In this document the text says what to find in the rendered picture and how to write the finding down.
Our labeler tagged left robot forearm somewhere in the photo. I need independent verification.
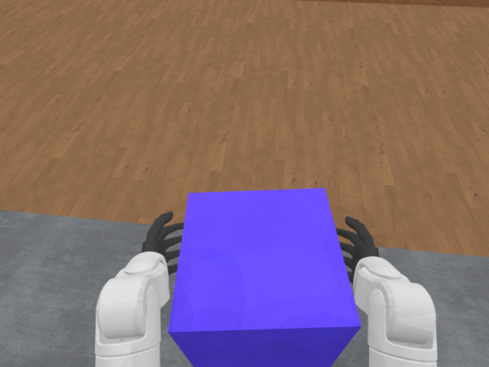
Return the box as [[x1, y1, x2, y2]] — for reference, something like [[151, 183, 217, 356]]
[[95, 252, 170, 367]]

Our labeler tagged robot left hand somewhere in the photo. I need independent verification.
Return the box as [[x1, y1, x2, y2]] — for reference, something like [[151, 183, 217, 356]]
[[141, 211, 184, 275]]

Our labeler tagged right robot forearm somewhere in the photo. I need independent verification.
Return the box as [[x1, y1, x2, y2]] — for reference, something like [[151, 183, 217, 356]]
[[353, 256, 438, 367]]

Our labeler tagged carton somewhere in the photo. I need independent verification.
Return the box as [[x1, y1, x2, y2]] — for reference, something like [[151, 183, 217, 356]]
[[168, 188, 361, 367]]

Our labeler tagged robot right hand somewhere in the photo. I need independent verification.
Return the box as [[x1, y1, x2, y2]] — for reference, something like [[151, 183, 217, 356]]
[[335, 216, 379, 284]]

